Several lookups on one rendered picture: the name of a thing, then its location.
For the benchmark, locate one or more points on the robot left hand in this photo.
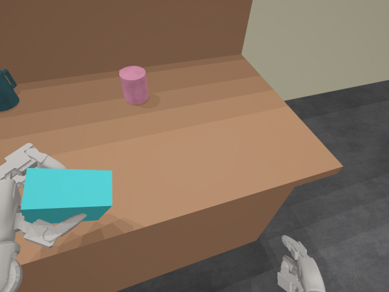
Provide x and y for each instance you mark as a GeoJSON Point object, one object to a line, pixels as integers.
{"type": "Point", "coordinates": [12, 177]}

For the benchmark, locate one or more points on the sponge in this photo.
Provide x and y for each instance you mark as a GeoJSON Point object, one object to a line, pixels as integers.
{"type": "Point", "coordinates": [54, 195]}

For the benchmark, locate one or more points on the robot right hand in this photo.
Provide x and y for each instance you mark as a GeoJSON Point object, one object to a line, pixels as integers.
{"type": "Point", "coordinates": [305, 275]}

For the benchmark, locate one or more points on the robot left forearm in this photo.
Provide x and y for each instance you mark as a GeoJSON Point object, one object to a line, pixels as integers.
{"type": "Point", "coordinates": [10, 269]}

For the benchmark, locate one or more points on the table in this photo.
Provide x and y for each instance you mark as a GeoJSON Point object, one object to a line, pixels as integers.
{"type": "Point", "coordinates": [198, 169]}

